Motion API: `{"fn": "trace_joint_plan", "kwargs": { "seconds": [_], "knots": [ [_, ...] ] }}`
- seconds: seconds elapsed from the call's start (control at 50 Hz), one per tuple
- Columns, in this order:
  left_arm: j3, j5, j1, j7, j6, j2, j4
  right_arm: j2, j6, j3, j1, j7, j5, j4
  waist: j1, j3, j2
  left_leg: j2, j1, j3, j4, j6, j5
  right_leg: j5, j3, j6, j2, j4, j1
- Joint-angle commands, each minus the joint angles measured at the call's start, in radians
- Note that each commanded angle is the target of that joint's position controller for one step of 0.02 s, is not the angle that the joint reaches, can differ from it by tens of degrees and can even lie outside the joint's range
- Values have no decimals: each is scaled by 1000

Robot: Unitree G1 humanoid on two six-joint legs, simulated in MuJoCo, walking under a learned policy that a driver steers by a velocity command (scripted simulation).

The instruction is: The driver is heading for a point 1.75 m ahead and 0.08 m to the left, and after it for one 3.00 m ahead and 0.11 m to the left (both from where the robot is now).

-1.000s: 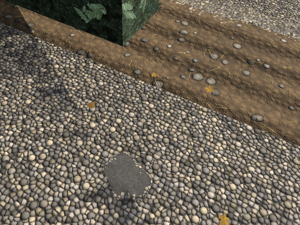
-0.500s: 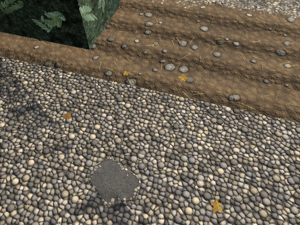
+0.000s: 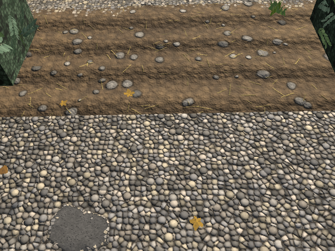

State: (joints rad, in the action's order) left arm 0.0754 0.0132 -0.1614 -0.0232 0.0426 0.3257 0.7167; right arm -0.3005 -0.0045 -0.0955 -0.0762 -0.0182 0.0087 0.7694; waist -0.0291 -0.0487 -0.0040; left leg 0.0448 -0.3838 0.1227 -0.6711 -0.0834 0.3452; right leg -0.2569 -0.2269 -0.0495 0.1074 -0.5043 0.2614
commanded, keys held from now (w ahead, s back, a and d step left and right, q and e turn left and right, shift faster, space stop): w+e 0.14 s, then w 0.86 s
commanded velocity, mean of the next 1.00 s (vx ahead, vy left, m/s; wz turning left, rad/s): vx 0.38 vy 0.00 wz -0.22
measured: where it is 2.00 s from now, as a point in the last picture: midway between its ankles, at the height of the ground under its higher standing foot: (229, 176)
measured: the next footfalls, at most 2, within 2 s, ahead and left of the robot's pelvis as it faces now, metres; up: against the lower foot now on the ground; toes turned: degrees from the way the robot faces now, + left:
left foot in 0.06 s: +0.06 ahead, +0.14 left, +0.00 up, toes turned -9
right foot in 0.50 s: +0.20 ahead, -0.17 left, +0.00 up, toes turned -11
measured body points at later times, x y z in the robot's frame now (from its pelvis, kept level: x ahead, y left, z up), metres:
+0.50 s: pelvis +0.12 -0.04 -0.01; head +0.15 -0.05 +0.44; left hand +0.38 +0.16 -0.09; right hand +0.06 -0.32 -0.14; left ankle +0.03 +0.14 -0.74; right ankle +0.16 -0.16 -0.74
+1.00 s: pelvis +0.38 -0.09 -0.02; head +0.43 -0.10 +0.43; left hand +0.41 +0.20 -0.14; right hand +0.59 -0.35 -0.09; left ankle +0.54 -0.02 -0.74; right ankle +0.17 -0.16 -0.74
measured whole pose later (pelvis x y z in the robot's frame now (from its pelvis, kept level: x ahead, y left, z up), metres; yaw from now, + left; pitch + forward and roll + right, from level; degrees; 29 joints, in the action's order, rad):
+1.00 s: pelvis +0.38 -0.09 -0.02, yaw -11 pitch +3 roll -1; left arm 0.05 0.01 -0.44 -0.01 -0.05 0.30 0.86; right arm -0.26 -0.10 -0.02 0.00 0.05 0.01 0.66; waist -0.08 -0.03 -0.02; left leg 0.00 -0.52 -0.04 -0.49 0.07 0.01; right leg -0.46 0.00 -0.03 0.02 -0.33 -0.11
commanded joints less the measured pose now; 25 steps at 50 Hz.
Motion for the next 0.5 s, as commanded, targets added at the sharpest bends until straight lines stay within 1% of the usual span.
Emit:
{"fn": "trace_joint_plan", "kwargs": {
  "seconds": [0.02,0.04,0.06,0.08,0.1,0.12,0.14,0.16,0.18,0.22,0.24,0.28,0.3,0.34,0.36,0.4,0.42,0.44,0.46,0.48,0.5],
  "knots": [
    [41,10,51,-6,-3,172,-79,-101,-33,-26,-17,14,6,-68,31,142,168,11,64,-18,155,29,-38,315,-317,-149,-234,68,-114],
    [35,16,69,-10,1,161,-85,-100,-37,-28,-60,18,8,-53,62,141,155,4,170,-37,283,47,-141,188,-305,-120,-198,51,-57],
    [23,12,49,-12,0,124,-86,-132,-37,-38,-98,15,3,-43,69,156,98,-81,316,21,332,82,-183,-20,-259,-73,-146,-16,54],
    [1,-5,-25,-6,-5,45,-67,-173,-31,-41,-134,6,-10,-50,39,192,-115,-274,449,230,376,161,-98,-314,-87,-13,-13,-263,195],
    [17,18,-9,-9,-19,104,-113,-229,-35,-52,-170,16,-40,-34,35,113,-268,-409,398,507,452,304,92,-393,7,2,32,-407,406],
    [34,13,3,-10,-28,174,-100,-177,-47,-39,-127,17,-31,-57,37,47,-188,-415,355,486,476,327,230,-312,13,19,-63,-515,457],
    [44,10,7,-7,-29,192,-87,-135,-51,-28,-93,9,-16,-65,34,11,-166,-362,333,393,486,289,253,-232,34,34,-86,-544,470],
    [41,0,-2,-8,-28,166,-69,-118,-52,-20,-87,1,-6,-71,36,16,-147,-317,346,330,488,258,243,-181,50,52,-96,-565,474],
    [36,-5,6,-2,-33,143,-72,-111,-52,-16,-103,-5,0,-61,48,4,-136,-306,348,290,498,253,199,-127,54,66,-106,-573,490],
    [20,-1,26,13,-53,88,-74,-107,-63,-10,-161,-9,-9,-41,72,-5,-121,-275,333,197,522,254,94,-48,87,73,-110,-547,477],
    [14,0,38,16,-62,72,-76,-109,-68,-10,-185,-7,-10,-32,82,-5,-120,-269,342,166,530,259,54,-22,99,76,-113,-507,479],
    [6,-2,68,21,-75,55,-88,-118,-74,-11,-206,-3,-4,-21,91,-1,-121,-266,352,118,538,269,-17,21,127,84,-127,-407,461],
    [-1,-6,82,24,-80,44,-97,-129,-75,-12,-210,-3,2,-17,92,5,-126,-266,343,94,539,269,-48,40,153,86,-139,-352,433],
    [-14,-7,122,33,-90,24,-111,-153,-74,-15,-219,1,11,-9,103,-4,-132,-258,295,40,538,266,-102,63,203,86,-151,-233,351],
    [-17,-4,136,38,-96,24,-115,-163,-73,-18,-233,5,13,-5,109,-5,-135,-258,273,21,530,264,-118,60,221,83,-148,-186,303],
    [-17,4,146,46,-103,38,-124,-177,-70,-18,-267,13,21,8,111,-11,-140,-279,255,20,512,266,-123,39,243,68,-137,-123,232],
    [-15,10,134,49,-106,46,-126,-181,-66,-19,-274,16,26,13,99,-13,-141,-295,249,29,500,265,-123,32,251,53,-131,-90,194],
    [-11,13,101,51,-108,52,-119,-186,-61,-18,-266,17,31,16,69,-11,-138,-303,232,24,474,255,-141,51,262,33,-123,-42,128],
    [-2,13,39,49,-108,66,-97,-181,-58,-13,-264,19,32,17,30,7,-126,-295,205,6,421,239,-213,68,278,14,-104,0,22],
    [19,16,-74,42,-105,103,-63,-155,-60,-2,-267,20,24,20,-28,64,-97,-257,163,-39,285,211,-354,67,275,-14,-86,23,-147],
    [43,12,-236,31,-104,160,-32,-102,-65,20,-251,21,8,4,-108,179,-6,-191,46,-120,4,157,-344,36,129,-61,-203,40,-374]
  ]
}}
Velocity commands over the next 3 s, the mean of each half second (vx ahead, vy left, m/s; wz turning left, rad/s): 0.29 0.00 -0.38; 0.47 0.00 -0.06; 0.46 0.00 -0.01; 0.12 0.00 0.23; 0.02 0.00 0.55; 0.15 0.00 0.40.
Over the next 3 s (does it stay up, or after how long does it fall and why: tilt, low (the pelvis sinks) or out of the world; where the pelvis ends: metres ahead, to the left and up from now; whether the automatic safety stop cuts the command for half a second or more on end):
stays up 0.79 -0.13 0.00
